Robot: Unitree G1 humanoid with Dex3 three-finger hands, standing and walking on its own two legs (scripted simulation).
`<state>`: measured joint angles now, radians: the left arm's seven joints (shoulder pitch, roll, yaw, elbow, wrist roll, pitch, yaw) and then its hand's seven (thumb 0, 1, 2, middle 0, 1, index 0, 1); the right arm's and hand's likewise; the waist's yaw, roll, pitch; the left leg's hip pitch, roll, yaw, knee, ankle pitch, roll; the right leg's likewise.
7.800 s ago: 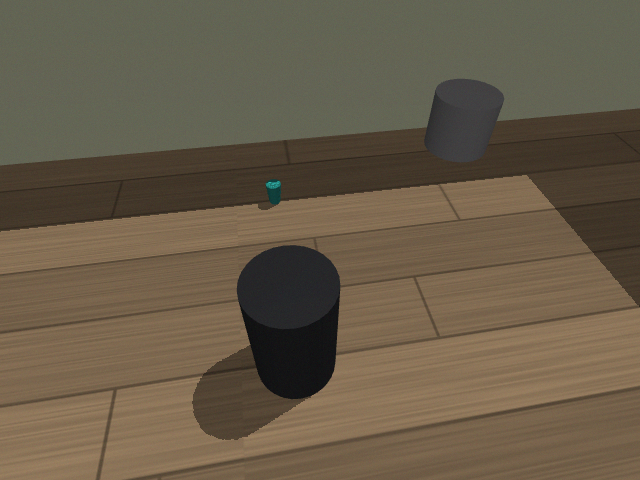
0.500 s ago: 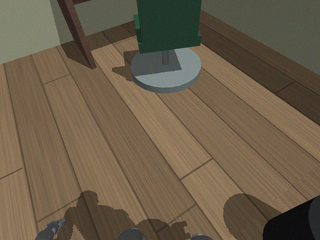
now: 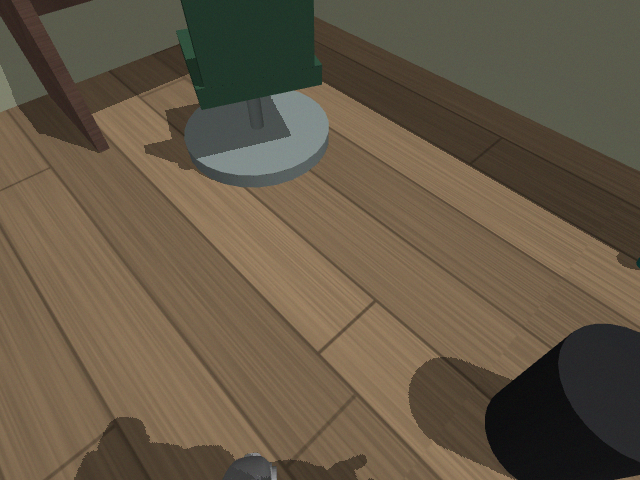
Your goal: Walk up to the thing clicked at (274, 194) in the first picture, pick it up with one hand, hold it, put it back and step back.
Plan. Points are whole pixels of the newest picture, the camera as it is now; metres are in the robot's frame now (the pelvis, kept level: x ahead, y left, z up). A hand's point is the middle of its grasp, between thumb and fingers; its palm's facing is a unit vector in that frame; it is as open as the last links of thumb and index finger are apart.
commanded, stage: walk up
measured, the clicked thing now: out of the picture +0.91 -1.17 -0.69
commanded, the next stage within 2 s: stand in 0.64 s
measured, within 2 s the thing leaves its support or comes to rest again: neither
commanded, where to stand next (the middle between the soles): +0.05 +0.00 m, yaw -3 degrees
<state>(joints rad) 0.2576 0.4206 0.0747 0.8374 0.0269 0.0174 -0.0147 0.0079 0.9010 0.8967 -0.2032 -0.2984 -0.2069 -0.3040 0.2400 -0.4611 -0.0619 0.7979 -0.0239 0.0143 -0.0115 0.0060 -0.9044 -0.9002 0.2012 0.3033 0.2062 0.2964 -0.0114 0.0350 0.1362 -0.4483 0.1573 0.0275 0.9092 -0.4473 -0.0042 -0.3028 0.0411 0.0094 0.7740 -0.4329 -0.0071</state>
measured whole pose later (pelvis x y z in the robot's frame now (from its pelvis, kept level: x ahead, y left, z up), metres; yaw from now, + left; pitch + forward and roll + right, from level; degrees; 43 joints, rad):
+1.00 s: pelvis +0.00 +0.01 +0.04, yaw -3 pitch -3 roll +0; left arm 0.08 0.36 0.00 1.14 0.00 -0.01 -0.01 0.01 0.90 0.90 -0.20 -0.30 -0.21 -0.30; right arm 0.08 -0.35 -0.02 1.15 -0.01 -0.01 0.01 0.01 -0.91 -0.90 0.20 0.30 0.20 0.30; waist -0.01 0.00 0.06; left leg -0.14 0.04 0.05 0.34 -0.15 -0.02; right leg -0.10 0.00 0.08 0.34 -0.19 0.03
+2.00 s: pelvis +0.00 +0.02 +0.04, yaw -2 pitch -3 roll +0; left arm 0.13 0.36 0.00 1.12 0.01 0.00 0.00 0.01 0.90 0.90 -0.20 -0.30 -0.21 -0.30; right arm 0.10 -0.35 -0.02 1.15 -0.01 0.00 0.01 0.01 -0.91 -0.90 0.20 0.30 0.20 0.30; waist -0.01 0.00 0.05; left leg -0.14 0.03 0.04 0.33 -0.15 -0.01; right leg -0.09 -0.02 0.07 0.33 -0.19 0.03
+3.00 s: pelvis +0.01 +0.02 +0.04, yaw -2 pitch -2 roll +0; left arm 0.15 0.36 0.00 1.11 0.01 0.00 0.00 0.01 0.90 0.90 -0.20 -0.30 -0.21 -0.30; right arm 0.11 -0.35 -0.02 1.14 -0.01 0.00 0.01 0.01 -0.91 -0.90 0.20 0.30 0.20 0.30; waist -0.01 0.00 0.05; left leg -0.14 0.02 0.03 0.34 -0.16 -0.01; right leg -0.08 -0.03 0.06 0.33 -0.20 0.04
